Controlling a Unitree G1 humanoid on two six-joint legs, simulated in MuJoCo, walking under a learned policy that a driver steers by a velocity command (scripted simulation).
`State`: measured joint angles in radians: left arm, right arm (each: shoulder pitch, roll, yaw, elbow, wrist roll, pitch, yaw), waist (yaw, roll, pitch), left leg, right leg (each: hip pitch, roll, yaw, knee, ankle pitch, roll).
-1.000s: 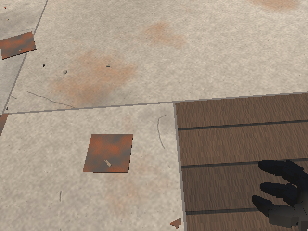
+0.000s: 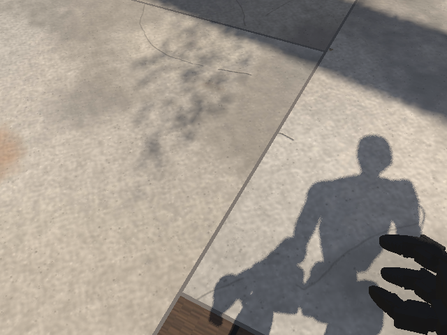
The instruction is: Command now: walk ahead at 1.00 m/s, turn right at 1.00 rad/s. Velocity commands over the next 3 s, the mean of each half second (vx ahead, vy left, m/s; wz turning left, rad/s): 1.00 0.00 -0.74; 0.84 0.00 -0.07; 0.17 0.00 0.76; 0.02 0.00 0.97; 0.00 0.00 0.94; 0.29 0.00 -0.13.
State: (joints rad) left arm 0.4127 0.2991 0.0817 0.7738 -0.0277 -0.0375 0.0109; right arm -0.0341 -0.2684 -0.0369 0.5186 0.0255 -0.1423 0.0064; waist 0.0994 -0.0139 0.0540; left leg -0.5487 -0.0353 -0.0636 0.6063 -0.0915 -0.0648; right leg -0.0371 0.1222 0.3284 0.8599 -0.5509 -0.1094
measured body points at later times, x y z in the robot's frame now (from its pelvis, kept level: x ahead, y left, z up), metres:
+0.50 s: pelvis +0.41 -0.09 +0.00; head +0.44 -0.13 +0.45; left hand +0.70 +0.06 -0.06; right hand +0.31 -0.34 -0.14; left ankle +0.22 +0.16 -0.59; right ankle +0.48 -0.18 -0.70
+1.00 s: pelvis +0.85 -0.26 +0.00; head +0.90 -0.30 +0.45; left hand +0.98 -0.02 -0.12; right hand +0.94 -0.55 -0.10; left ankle +1.02 -0.24 -0.70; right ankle +0.60 -0.28 -0.57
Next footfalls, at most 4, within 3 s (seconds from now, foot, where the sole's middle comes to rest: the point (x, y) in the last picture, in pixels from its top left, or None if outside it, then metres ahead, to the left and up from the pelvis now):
0.44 right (335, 312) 0.52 -0.20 -0.74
0.90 left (342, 163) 1.06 -0.26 -0.74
1.30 right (411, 151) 1.13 -0.51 -0.74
1.80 left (347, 175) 1.00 -0.27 -0.74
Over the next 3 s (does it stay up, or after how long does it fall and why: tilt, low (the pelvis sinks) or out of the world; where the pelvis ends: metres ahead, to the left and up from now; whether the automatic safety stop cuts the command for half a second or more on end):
stays up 1.06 -0.29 0.04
